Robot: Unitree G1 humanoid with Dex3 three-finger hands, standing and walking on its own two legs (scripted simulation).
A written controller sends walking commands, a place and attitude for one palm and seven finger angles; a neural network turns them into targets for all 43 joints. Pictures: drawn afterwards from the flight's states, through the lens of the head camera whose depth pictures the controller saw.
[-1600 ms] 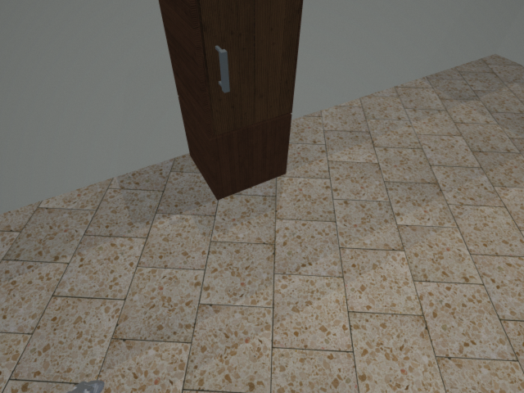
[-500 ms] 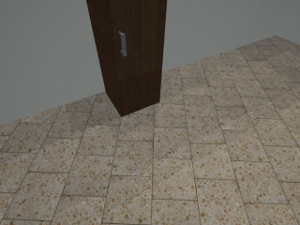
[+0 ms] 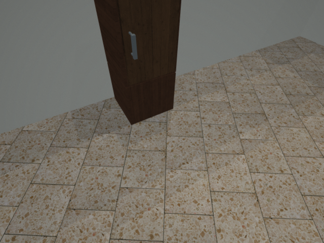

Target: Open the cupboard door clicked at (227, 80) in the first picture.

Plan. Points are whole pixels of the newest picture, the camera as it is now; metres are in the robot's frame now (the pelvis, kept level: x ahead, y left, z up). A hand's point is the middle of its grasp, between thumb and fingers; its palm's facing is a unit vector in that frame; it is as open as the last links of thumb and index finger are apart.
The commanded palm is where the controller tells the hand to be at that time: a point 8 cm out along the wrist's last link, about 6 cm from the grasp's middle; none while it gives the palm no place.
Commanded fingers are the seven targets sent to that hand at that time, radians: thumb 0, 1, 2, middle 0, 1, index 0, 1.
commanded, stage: walk to a spot facing it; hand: left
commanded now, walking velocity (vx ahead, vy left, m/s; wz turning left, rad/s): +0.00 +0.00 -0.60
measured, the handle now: (132, 45) +1.13 +0.24 -0.06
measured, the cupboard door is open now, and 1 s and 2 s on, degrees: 0 0 0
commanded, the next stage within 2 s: none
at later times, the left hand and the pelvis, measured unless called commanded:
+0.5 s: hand out of the picture +0.03 +0.16 -0.16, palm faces -0.15 -0.97 -0.20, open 7.4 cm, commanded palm none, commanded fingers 0.00 0.90 0.90 -0.20 -0.30 -0.20 -0.30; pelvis +0.02 -0.02 +0.00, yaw -14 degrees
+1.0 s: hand (119, 177) +0.36 +0.18 -0.17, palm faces -0.46 -0.87 -0.20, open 7.4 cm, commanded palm none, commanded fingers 0.00 0.90 0.90 -0.20 -0.30 -0.20 -0.30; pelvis +0.20 +0.02 +0.00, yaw -33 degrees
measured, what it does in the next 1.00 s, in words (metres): walks ahead, turning right: left foot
